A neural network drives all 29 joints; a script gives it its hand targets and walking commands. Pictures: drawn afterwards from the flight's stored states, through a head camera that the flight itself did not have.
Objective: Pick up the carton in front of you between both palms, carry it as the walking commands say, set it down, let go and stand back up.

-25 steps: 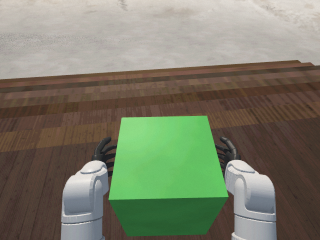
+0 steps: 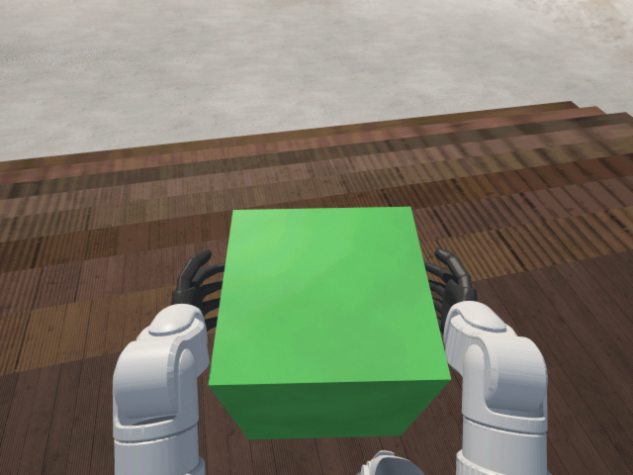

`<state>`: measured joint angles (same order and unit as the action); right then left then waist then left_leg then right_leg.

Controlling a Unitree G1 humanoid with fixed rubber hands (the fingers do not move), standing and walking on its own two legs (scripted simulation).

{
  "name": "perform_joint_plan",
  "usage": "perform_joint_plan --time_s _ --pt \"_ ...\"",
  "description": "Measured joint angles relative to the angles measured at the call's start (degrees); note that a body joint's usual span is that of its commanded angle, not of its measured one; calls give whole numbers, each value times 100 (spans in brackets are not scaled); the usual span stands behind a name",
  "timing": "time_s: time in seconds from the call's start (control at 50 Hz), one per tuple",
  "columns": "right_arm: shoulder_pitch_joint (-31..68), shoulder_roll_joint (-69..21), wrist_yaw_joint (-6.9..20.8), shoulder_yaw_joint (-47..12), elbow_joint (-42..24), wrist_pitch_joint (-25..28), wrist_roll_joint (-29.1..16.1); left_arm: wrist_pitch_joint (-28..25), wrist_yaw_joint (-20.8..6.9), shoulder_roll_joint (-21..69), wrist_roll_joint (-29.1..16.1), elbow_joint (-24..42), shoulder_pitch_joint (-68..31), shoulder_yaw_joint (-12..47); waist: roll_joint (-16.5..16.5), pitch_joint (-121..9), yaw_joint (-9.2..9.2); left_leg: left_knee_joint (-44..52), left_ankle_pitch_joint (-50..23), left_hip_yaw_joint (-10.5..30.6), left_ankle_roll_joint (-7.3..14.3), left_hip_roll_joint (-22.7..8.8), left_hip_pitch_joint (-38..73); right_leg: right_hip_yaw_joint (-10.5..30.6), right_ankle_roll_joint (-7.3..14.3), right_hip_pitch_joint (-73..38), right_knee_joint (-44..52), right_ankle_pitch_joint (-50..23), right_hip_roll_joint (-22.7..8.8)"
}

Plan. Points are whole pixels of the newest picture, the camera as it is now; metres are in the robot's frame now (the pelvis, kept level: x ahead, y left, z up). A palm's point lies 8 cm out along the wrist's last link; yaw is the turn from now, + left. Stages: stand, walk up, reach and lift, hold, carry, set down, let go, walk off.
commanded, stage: carry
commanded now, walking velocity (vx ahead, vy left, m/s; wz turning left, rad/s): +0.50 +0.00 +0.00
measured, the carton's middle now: (323, 331) +0.28 -0.01 +0.02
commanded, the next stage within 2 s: none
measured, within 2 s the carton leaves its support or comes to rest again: neither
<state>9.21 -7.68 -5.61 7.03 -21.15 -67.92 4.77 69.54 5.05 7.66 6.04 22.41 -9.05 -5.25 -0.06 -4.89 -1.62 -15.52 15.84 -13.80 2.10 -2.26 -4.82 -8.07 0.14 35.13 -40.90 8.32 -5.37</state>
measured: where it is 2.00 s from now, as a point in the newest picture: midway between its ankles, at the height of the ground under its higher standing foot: (311, 423)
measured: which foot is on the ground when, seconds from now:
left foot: down 0.00-0.16, up 0.18-0.52, down 0.54-1.00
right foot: up 0.00-0.12, down 0.14-0.56, up 0.58-0.68, down 0.70-1.00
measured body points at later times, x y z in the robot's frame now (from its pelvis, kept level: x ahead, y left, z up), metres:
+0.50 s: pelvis +0.31 -0.02 -0.02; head +0.33 -0.03 +0.43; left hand +0.65 +0.14 +0.09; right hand +0.66 -0.17 +0.09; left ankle +0.43 +0.08 -0.72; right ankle +0.24 -0.10 -0.75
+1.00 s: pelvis +0.41 -0.02 -0.01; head +0.50 -0.03 +0.43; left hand +0.80 +0.14 +0.08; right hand +0.81 -0.17 +0.08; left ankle +0.45 +0.07 -0.74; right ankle +0.32 -0.11 -0.74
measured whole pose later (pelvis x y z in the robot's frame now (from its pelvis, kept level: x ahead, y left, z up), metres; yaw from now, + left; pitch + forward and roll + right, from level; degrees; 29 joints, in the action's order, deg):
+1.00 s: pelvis +0.41 -0.02 -0.01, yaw +1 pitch +6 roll +1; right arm 39.2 -2.5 -7.5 14.1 -2.2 -68.4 4.4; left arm 69.2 6.7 2.5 3.5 2.7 -39.0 -14.4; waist 0.2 4.5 0.7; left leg -33.6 9.2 -8.2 5.1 -0.5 -26.7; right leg -3.6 1.6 14.5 -32.9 21.3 0.2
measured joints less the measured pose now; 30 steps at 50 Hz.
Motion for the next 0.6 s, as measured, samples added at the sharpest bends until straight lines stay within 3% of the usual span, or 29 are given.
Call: perform_joint_plan --time_s 0.12,0.16,0.2,0.24,0.28,0.34,0.42,0.54,0.6 --pt "-28 4 22 -100 12 -126 80 103 -5 -14 -9 57 114 -13 -57 -94 87 -387 990 113 -343 -122 864 -528 183 -567 1203 -344 262" --pt "27 19 23 -20 38 -156 99 72 -7 0 -13 -106 -1 -6 -183 -48 182 -1711 1363 259 -352 -377 564 -663 417 -723 961 -197 365" --pt "100 41 24 78 134 -178 110 42 -6 19 -2 -347 -162 -18 -200 83 317 -3792 1227 819 -255 -318 -355 -702 594 -778 600 237 364" --pt "176 14 23 130 197 -201 138 50 -4 34 -11 -440 -246 -78 -140 225 390 -5241 1015 1101 -99 -179 -1282 -703 570 -1034 744 395 358" --pt "284 -39 21 166 232 -176 170 20 -2 44 -40 -436 -302 -166 -105 336 439 -5656 684 1137 -10 -174 -2025 -678 547 -1324 1019 437 383" --pt "545 -27 20 180 318 -67 190 -93 -1 23 -83 -460 -502 -289 -66 447 460 -5203 393 1076 28 -203 -2785 -594 513 -1715 1336 528 380" --pt "1112 187 -38 175 611 19 130 -189 10 -191 -165 -785 -1105 -359 -52 503 387 -3801 -159 961 50 -158 -3197 -485 398 -2084 1376 837 345" --pt "2236 637 -121 295 1605 -68 -70 -51 115 -563 -237 -1753 -2282 -401 -15 455 176 -1716 -1522 575 167 106 -2499 -363 149 -2391 429 1872 314" --pt "2822 702 -146 375 2365 -3 -79 16 128 -830 -312 -2404 -2862 -502 268 571 63 -2030 -657 478 303 240 -2447 143 33 -1993 -630 2261 280"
